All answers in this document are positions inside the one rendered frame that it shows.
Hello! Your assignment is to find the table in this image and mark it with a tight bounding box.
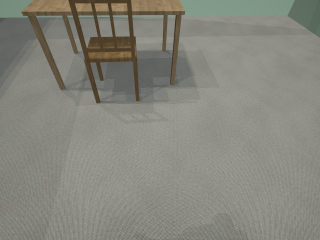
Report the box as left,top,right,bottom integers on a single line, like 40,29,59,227
22,0,185,90

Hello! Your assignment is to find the chair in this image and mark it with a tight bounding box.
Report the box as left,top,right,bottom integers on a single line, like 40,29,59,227
68,0,140,103

